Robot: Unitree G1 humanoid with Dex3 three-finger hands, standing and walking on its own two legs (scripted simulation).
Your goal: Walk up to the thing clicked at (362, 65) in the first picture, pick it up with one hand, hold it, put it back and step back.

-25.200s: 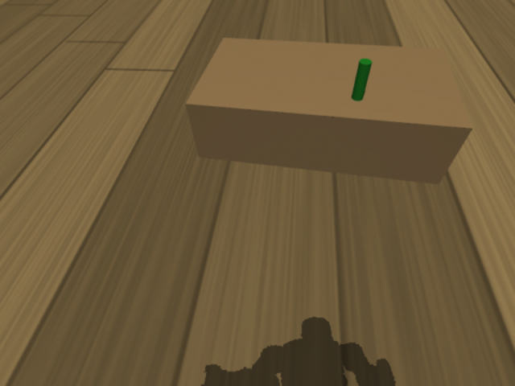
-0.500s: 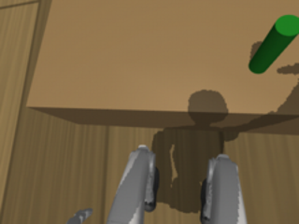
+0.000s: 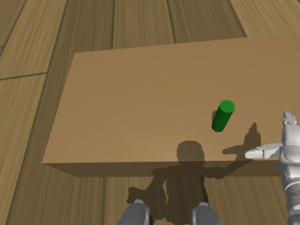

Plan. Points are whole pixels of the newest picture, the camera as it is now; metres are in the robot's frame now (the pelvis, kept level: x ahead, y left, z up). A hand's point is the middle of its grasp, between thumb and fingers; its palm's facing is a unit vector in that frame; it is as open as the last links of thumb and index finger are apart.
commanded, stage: home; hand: right
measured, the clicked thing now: (221, 117) +0.52 -0.21 -0.25
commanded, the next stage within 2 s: none
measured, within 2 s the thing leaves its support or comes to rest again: neither
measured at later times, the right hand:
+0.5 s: hand (243, 214) +0.17 -0.16 -0.04, palm faces +0.17 +0.95 -0.24, open 17.6 cm
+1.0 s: hand out of the picture +0.13 -0.20 -0.07, palm faces +0.01 +0.94 -0.34, open 17.5 cm
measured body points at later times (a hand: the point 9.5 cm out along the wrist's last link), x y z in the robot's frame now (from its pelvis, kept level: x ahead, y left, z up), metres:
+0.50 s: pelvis +0.01 +0.02 +0.04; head +0.03 +0.02 +0.49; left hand +0.20 +0.25 -0.05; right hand +0.16 -0.21 -0.02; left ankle +0.02 +0.15 -0.67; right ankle +0.00 -0.11 -0.67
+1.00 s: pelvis +0.00 +0.02 +0.05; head +0.01 +0.03 +0.50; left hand +0.14 +0.27 -0.07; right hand +0.13 -0.25 -0.04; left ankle +0.02 +0.15 -0.67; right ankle +0.00 -0.11 -0.67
